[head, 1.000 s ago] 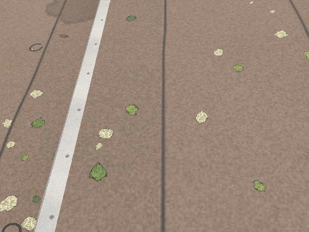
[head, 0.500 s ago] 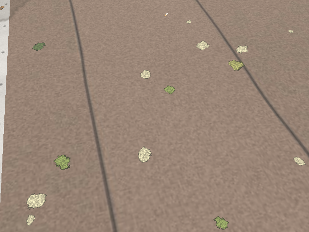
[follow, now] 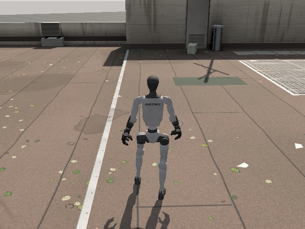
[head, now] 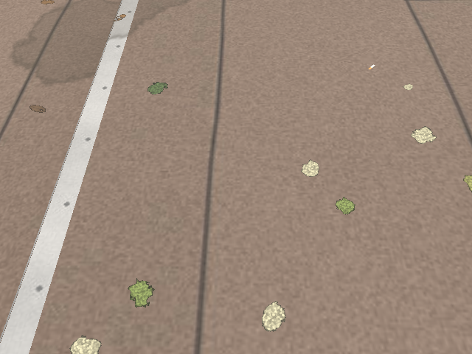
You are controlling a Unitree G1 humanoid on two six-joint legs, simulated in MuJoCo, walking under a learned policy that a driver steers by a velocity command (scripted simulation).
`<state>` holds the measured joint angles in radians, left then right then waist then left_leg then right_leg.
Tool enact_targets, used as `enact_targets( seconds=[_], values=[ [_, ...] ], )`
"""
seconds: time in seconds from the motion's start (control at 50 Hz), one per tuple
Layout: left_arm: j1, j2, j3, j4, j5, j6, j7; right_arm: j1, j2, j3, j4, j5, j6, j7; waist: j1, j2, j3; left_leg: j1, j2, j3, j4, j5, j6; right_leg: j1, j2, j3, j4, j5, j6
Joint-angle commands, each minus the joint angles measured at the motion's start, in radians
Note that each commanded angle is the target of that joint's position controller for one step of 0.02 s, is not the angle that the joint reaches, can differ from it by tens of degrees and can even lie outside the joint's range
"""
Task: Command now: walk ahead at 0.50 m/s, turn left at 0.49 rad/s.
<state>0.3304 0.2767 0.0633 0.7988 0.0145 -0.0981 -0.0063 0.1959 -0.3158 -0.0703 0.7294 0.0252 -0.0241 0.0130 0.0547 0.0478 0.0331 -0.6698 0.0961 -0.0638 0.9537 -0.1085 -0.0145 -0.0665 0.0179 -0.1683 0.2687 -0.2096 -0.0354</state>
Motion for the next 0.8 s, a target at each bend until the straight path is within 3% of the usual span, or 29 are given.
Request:
enact_targets(
  seconds=[0.02,0.08,0.14,0.18,0.2,0.22,0.24,0.26,0.28,0.3,0.32,0.34,0.36,0.42,0.46,0.52,0.6,0.68,0.72,0.74,0.76,0.78,0.8],
  values=[
    [-0.08,0.156,0.039,-0.068,-0.005,-0.013,0.013,-0.049,-0.004,0.009,-0.077,-0.003,-0.011,0.02,-0.016,-0.09,0.032,0.002,0.022,0.01,-0.151,0.13,0.006,-0.012,-0.274,0.081,-0.147,0.266,-0.139],
    [-0.034,0.182,0.049,-0.042,-0.018,0.002,0.016,-0.143,-0.002,0.015,-0.12,-0.003,-0.012,0.037,0.016,-0.076,0.067,-0.006,0.012,0.054,-0.254,0.128,0.031,0.055,-0.296,0.033,-0.137,0.281,-0.128],
    [-0.016,0.205,0.059,-0.024,-0.035,0.024,0.017,-0.185,-0.021,0.009,-0.158,-0.003,-0.01,0.051,0.01,-0.087,0.069,0.004,-0.016,0.099,-0.31,0.034,0.073,0.147,-0.316,-0.006,-0.063,0.435,-0.104],
    [-0.027,0.237,0.068,-0.027,-0.043,0.038,0.022,-0.134,-0.056,-0.01,-0.163,-0.005,-0.003,0.052,-0.038,-0.125,0.004,0.125,-0.083,0.159,-0.311,-0.069,0.114,0.177,-0.312,-0.036,0.082,0.776,-0.083],
    [-0.037,0.246,0.07,-0.03,-0.048,0.047,0.025,-0.035,-0.09,-0.031,-0.143,-0.003,0.001,0.048,-0.099,-0.129,-0.057,0.257,-0.128,0.184,-0.325,-0.095,0.141,0.161,-0.296,-0.054,0.233,0.894,-0.068],
    [-0.047,0.231,0.062,-0.036,-0.05,0.05,0.028,0.129,-0.144,-0.064,-0.1,0.001,0.006,0.036,-0.188,-0.107,-0.144,0.506,-0.17,0.179,-0.388,-0.038,0.18,0.057,-0.257,-0.079,0.452,0.853,-0.034],
    [-0.015,0.162,0.036,-0.057,-0.015,0.042,0.028,0.256,-0.235,-0.094,-0.071,0.006,0.018,0.013,-0.216,0.048,-0.226,0.804,-0.015,-0.078,-0.404,-0.007,0.243,-0.22,-0.198,-0.075,0.776,0.368,0.016],
    [0.031,0.06,0.002,-0.12,-0.003,0.012,0.02,0.181,-0.312,-0.095,-0.107,0.006,0.005,0.013,-0.099,0.242,-0.332,1.05,0.213,-0.693,-0.574,-0.236,0.448,-0.618,0.031,0.081,1.112,-0.379,0.073],
    [-0.072,0.159,0.017,-0.132,-0.036,-0.025,0.006,0.194,-0.222,-0.069,-0.123,0.0,-0.013,0.023,-0.177,0.092,-0.369,1.05,0.239,-0.756,-0.68,-0.306,0.427,-0.719,-0.01,0.275,1.16,-0.356,0.054],
    [-0.138,0.174,0.02,-0.159,-0.064,-0.04,-0.001,0.172,-0.171,-0.054,-0.111,-0.007,-0.028,0.024,-0.169,0.055,-0.233,0.948,0.209,-0.608,-0.681,-0.253,0.384,-0.766,-0.051,0.265,1.114,-0.271,0.031],
    [-0.14,0.159,0.015,-0.152,-0.048,-0.047,0.005,0.116,-0.144,-0.045,-0.11,-0.005,-0.036,0.025,-0.115,-0.038,-0.138,0.793,0.16,-0.484,-0.676,-0.131,0.345,-0.723,-0.097,0.261,1.014,-0.194,0.025],
    [-0.136,0.166,0.022,-0.141,-0.018,-0.044,0.013,0.057,-0.11,-0.036,-0.119,-0.008,-0.04,0.021,-0.08,-0.04,-0.107,0.684,0.122,-0.397,-0.679,-0.019,0.321,-0.655,-0.127,0.263,0.923,-0.148,0.032],
    [-0.116,0.169,0.026,-0.135,-0.009,-0.033,0.011,0.024,-0.097,-0.029,-0.135,-0.018,-0.04,0.016,-0.052,-0.019,-0.089,0.608,0.095,-0.352,-0.699,0.059,0.315,-0.595,-0.141,0.267,0.89,-0.114,0.039],
    [-0.091,0.131,0.017,-0.121,0.0,-0.003,0.007,0.024,-0.102,-0.027,-0.117,-0.02,-0.048,0.0,-0.031,-0.02,-0.076,0.507,0.075,-0.242,-0.734,0.24,0.322,-0.547,-0.141,0.227,0.781,-0.044,0.084],
    [-0.144,0.099,0.003,-0.129,-0.003,0.004,0.005,0.049,-0.107,-0.025,-0.091,-0.022,-0.051,-0.01,-0.055,-0.006,-0.049,0.486,0.048,-0.154,-0.753,0.289,0.296,-0.559,-0.145,0.206,0.656,0.088,0.102],
    [-0.239,0.076,-0.011,-0.14,-0.017,0.0,-0.007,0.083,-0.111,-0.019,-0.06,-0.021,-0.053,-0.014,-0.106,0.015,-0.023,0.478,0.011,-0.061,-0.765,0.213,0.238,-0.513,-0.126,0.182,0.446,0.315,0.088],
    [-0.332,0.085,-0.013,-0.168,-0.037,-0.006,-0.027,0.141,-0.132,-0.02,-0.011,-0.023,-0.057,-0.009,-0.153,0.01,0.027,0.586,0.079,-0.063,-0.784,0.113,0.229,-0.55,-0.105,0.183,0.32,0.379,0.046],
    [-0.358,0.091,-0.012,-0.199,-0.037,-0.008,-0.055,0.16,-0.143,-0.027,0.027,-0.019,-0.04,-0.016,-0.145,0.003,0.043,0.77,0.146,-0.037,-0.711,0.272,0.205,-0.636,-0.076,0.19,0.273,0.207,-0.013],
    [-0.273,0.116,0.001,-0.186,-0.027,-0.005,-0.059,0.12,-0.157,-0.031,0.02,-0.024,-0.029,-0.026,-0.091,0.028,-0.015,0.79,0.128,0.008,-0.585,0.618,0.17,-0.51,-0.021,0.145,0.265,0.124,-0.046],
    [-0.156,0.152,0.022,-0.158,-0.017,-0.003,-0.055,0.093,-0.16,-0.03,0.008,-0.028,-0.018,-0.034,-0.027,0.028,-0.094,0.774,0.09,0.044,-0.42,0.809,0.143,-0.356,0.03,0.102,0.249,0.142,-0.066],
    [-0.039,0.199,0.044,-0.139,-0.012,-0.003,-0.046,0.082,-0.15,-0.022,-0.007,-0.03,-0.015,-0.044,0.036,-0.002,-0.174,0.658,0.041,0.082,-0.201,0.766,0.096,-0.141,0.012,0.149,0.225,0.296,-0.098],
    [0.043,0.314,0.066,-0.149,0.006,-0.002,-0.038,0.172,-0.079,0.002,-0.053,-0.052,-0.031,-0.045,0.004,-0.211,-0.326,0.292,-0.089,0.117,0.21,0.261,0.012,0.259,-0.255,0.531,0.277,0.602,-0.255],
    [0.054,0.258,0.05,-0.154,-0.005,0.001,-0.036,0.218,-0.049,0.022,-0.042,-0.06,-0.051,-0.029,-0.004,-0.309,-0.479,0.065,-0.228,-0.004,0.442,-0.503,-0.028,0.457,-0.402,0.89,0.172,0.729,-0.389]
  ],
)
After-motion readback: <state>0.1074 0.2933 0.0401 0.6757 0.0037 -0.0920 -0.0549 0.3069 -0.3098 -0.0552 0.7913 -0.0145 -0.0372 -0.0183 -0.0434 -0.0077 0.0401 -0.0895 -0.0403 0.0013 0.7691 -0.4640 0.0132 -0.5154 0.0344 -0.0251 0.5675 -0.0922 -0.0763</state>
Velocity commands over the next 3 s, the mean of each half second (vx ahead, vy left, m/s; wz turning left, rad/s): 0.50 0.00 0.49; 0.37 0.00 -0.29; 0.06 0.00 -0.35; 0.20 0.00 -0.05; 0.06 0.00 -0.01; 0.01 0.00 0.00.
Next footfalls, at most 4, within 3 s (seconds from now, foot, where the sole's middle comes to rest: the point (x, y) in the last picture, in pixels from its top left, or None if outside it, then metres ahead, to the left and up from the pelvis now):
0.22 left None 0.28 0.15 -0.78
0.76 right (259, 302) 0.64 0.01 -0.78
1.24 left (191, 276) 0.71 0.23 -0.78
1.56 right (274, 307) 0.63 -0.03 -0.78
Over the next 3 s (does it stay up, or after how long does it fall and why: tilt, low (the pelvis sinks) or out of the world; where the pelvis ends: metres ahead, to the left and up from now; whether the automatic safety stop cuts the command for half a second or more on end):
stays up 0.75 0.09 -0.01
